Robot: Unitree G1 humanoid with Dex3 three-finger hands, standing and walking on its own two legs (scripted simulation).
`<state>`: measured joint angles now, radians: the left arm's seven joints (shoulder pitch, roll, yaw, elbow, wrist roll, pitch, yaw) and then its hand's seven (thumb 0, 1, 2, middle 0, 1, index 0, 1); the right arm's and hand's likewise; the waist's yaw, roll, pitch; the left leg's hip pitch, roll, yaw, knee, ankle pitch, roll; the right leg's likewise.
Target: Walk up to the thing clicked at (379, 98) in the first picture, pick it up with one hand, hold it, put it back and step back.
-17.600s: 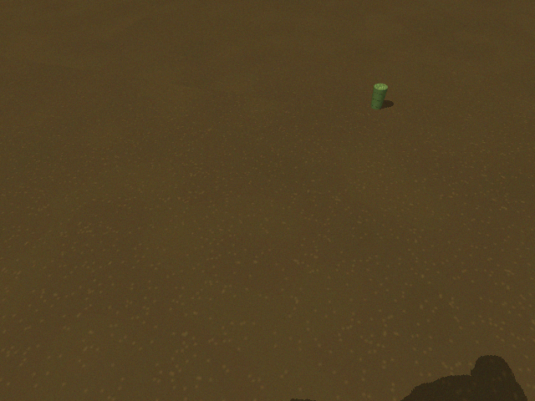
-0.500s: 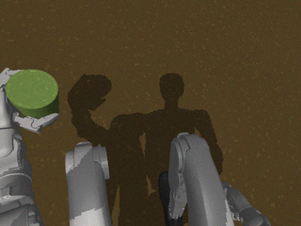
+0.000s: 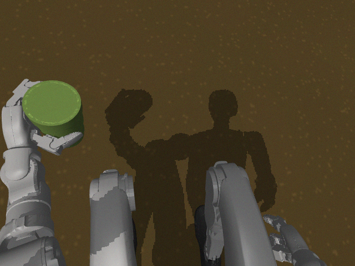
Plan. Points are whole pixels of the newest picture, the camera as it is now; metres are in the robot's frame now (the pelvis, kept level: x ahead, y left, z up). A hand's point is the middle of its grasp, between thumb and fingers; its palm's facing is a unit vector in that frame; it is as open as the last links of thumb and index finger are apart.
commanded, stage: settle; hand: left
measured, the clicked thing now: (61, 120) +0.43 +0.26 -0.06
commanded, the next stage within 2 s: lift in 0.36 s
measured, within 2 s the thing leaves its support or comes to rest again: neither
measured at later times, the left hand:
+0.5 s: hand (53, 113) +0.43 +0.26 -0.02, palm faces +0.17 -0.98 -0.05, open 11.6 cm
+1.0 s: hand (38, 106) +0.41 +0.25 +0.06, palm faces +0.15 -0.99 -0.04, open 11.6 cm
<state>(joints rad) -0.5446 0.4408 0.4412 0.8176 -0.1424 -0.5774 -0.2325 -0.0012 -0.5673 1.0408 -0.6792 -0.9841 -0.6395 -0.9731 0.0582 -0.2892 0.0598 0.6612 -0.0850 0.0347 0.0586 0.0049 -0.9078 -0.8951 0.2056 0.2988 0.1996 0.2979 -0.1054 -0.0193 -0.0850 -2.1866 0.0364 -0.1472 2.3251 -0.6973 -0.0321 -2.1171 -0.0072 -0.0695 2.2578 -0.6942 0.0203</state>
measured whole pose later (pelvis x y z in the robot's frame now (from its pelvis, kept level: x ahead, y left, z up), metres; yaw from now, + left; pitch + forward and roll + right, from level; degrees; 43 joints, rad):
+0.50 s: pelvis +0.00 +0.00 +0.02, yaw +1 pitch +32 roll -6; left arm -0.59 0.42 0.43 0.89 -0.12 -0.58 -0.22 0.00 -0.58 1.06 -0.68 -0.99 -0.64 -0.98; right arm 0.10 -0.27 0.05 0.69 -0.08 0.01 0.05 0.01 -0.90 -0.89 0.21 0.30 0.20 0.30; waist -0.11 -0.01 -0.12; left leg -2.15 0.04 -0.12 2.26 -0.68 -0.02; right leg -2.09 -0.01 -0.05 2.21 -0.68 0.02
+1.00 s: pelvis +0.00 +0.00 +0.07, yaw +2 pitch +33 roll -4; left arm -0.43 0.34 0.38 0.64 -0.18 -0.47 -0.24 0.00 -0.58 1.06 -0.68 -1.00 -0.63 -0.99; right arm 0.11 -0.27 0.00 0.64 -0.02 -0.01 0.01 0.01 -0.93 -0.89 0.21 0.30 0.20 0.30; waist -0.07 0.01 -0.17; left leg -1.99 0.04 -0.09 2.08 -0.68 -0.03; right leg -1.94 -0.02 -0.04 2.04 -0.68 0.02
